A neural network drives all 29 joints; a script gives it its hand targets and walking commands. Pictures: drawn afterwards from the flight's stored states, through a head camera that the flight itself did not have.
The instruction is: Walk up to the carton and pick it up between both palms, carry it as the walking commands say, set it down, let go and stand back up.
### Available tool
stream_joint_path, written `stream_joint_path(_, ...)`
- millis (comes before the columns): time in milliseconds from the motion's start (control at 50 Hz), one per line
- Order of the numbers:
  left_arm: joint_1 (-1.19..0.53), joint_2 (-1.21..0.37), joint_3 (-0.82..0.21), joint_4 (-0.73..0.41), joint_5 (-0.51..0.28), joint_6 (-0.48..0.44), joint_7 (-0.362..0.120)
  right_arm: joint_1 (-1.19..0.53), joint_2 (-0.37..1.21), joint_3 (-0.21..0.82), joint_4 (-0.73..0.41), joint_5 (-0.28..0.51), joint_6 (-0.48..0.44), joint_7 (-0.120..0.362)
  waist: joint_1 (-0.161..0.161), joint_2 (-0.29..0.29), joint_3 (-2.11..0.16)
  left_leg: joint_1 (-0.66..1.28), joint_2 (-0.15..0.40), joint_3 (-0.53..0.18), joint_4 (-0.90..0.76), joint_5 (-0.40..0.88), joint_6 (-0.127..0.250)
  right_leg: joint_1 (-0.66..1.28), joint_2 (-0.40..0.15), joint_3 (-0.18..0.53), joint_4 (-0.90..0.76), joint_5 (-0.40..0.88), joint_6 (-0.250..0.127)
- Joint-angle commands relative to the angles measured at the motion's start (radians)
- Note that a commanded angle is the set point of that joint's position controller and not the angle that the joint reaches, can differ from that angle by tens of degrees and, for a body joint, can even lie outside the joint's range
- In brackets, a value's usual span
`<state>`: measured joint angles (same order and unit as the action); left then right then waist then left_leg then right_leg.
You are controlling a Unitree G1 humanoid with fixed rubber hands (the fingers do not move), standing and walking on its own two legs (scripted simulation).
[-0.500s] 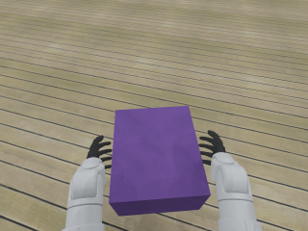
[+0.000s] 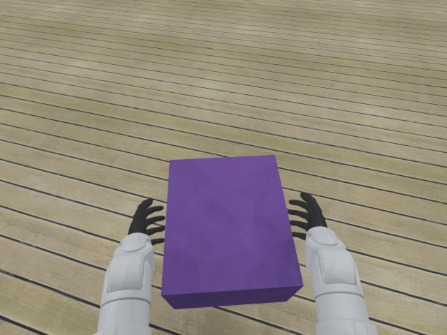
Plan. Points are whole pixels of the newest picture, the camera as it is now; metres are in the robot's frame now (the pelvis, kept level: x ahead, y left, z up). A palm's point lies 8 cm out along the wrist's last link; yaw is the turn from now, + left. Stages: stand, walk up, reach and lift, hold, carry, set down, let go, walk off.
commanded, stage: carry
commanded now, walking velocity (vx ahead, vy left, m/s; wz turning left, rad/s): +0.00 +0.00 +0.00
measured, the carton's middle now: (226, 229) +0.34 -0.01 -0.06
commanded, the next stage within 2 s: hold in 0.76 s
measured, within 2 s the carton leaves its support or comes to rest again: neither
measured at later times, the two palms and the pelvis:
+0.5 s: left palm (145, 235) +0.29 +0.15 +0.02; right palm (318, 231) +0.29 -0.17 +0.02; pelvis +0.01 -0.01 +0.00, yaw +0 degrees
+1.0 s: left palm (152, 218) +0.32 +0.13 +0.04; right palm (324, 217) +0.29 -0.18 +0.05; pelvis +0.01 -0.01 +0.00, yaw -4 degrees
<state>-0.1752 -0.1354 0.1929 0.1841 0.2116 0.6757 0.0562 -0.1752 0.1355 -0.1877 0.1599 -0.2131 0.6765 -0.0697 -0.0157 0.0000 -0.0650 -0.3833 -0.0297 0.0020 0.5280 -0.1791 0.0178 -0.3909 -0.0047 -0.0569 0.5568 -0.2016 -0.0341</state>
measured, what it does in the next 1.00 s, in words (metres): stands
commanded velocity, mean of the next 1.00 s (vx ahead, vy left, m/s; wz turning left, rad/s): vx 0.00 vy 0.00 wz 0.00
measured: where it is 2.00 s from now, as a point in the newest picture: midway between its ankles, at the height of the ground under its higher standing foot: outside the picture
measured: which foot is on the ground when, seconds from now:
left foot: down 0.00-1.00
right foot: down 0.00-1.00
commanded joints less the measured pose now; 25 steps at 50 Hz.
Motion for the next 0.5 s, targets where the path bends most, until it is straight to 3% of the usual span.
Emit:
stream_joint_path(0,-0.488,-0.759,-0.498,-0.093,-0.201,-0.097,-0.219,-0.468,0.736,0.454,-0.049,0.189,-0.086,0.242,0.001,-0.002,-0.348,0.137,0.120,-0.134,-0.098,0.032,0.030,0.132,-0.121,0.142,-0.109,-0.027,-0.012)
stream_joint_path(20,-0.507,-0.772,-0.532,-0.148,-0.229,-0.100,-0.219,-0.484,0.757,0.489,-0.096,0.219,-0.089,0.242,0.001,-0.002,-0.353,0.149,0.120,-0.138,-0.090,0.042,0.032,0.143,-0.121,0.142,-0.104,-0.009,-0.013)
stream_joint_path(100,-0.469,-0.760,-0.488,-0.066,-0.193,-0.131,-0.220,-0.473,0.734,0.457,-0.057,0.187,-0.126,0.239,-0.001,-0.011,-0.367,0.163,0.119,-0.132,-0.067,0.101,0.031,0.160,-0.127,0.141,-0.088,0.041,-0.012)
stream_joint_path(160,-0.490,-0.759,-0.529,-0.147,-0.228,-0.127,-0.216,-0.468,0.740,0.490,-0.109,0.219,-0.122,0.236,0.001,0.019,-0.375,0.172,0.123,-0.131,-0.063,0.119,0.033,0.165,-0.125,0.139,-0.071,0.048,-0.015)
stream_joint_path(200,-0.444,-0.741,-0.489,-0.067,-0.189,-0.133,-0.218,-0.456,0.718,0.461,-0.058,0.185,-0.130,0.238,0.000,-0.001,-0.368,0.179,0.123,-0.126,-0.051,0.125,0.034,0.160,-0.131,0.147,-0.079,0.061,-0.016)
stream_joint_path(220,-0.461,-0.742,-0.521,-0.125,-0.219,-0.132,-0.217,-0.446,0.721,0.489,-0.101,0.208,-0.128,0.236,0.001,0.001,-0.377,0.181,0.124,-0.127,-0.050,0.134,0.036,0.168,-0.132,0.147,-0.075,0.071,-0.019)
stream_joint_path(240,-0.458,-0.733,-0.488,-0.071,-0.191,-0.138,-0.218,-0.449,0.710,0.456,-0.049,0.180,-0.134,0.235,0.000,-0.007,-0.369,0.175,0.122,-0.120,-0.044,0.144,0.032,0.165,-0.136,0.149,-0.080,0.090,-0.018)
stream_joint_path(260,-0.470,-0.740,-0.520,-0.118,-0.219,-0.136,-0.219,-0.455,0.715,0.487,-0.095,0.204,-0.131,0.235,0.000,-0.014,-0.371,0.177,0.119,-0.117,-0.045,0.137,0.032,0.169,-0.138,0.155,-0.080,0.090,-0.021)
stream_joint_path(320,-0.489,-0.731,-0.505,-0.102,-0.206,-0.151,-0.219,-0.465,0.711,0.470,-0.069,0.190,-0.144,0.236,0.001,0.004,-0.354,0.156,0.114,-0.116,-0.052,0.092,0.028,0.162,-0.142,0.161,-0.100,0.035,-0.020)
stream_joint_path(360,-0.487,-0.737,-0.504,-0.100,-0.207,-0.153,-0.218,-0.480,0.714,0.484,-0.088,0.196,-0.146,0.235,-0.001,-0.027,-0.352,0.168,0.116,-0.120,-0.055,0.080,0.029,0.156,-0.139,0.159,-0.108,0.024,-0.020)
stream_joint_path(380,-0.459,-0.723,-0.469,-0.030,-0.174,-0.161,-0.219,-0.456,0.702,0.444,-0.020,0.164,-0.155,0.237,-0.001,-0.008,-0.346,0.170,0.118,-0.125,-0.062,0.076,0.032,0.151,-0.136,0.154,-0.103,0.014,-0.021)
stream_joint_path(400,-0.445,-0.730,-0.468,-0.013,-0.173,-0.167,-0.221,-0.477,0.700,0.449,-0.042,0.166,-0.165,0.237,-0.001,-0.014,-0.330,0.154,0.113,-0.123,-0.068,0.044,0.033,0.151,-0.136,0.159,-0.115,-0.010,-0.019)
stream_joint_path(460,-0.503,-0.723,-0.482,-0.068,-0.194,-0.179,-0.221,-0.473,0.713,0.461,-0.037,0.178,-0.171,0.238,0.000,-0.007,-0.310,0.143,0.112,-0.126,-0.083,0.006,0.029,0.142,-0.136,0.161,-0.131,-0.065,-0.020)
stream_joint_path(480,-0.500,-0.716,-0.455,-0.025,-0.171,-0.186,-0.218,-0.463,0.706,0.429,0.010,0.154,-0.177,0.237,-0.001,-0.002,-0.311,0.143,0.110,-0.128,-0.090,-0.007,0.030,0.136,-0.139,0.166,-0.135,-0.080,-0.022)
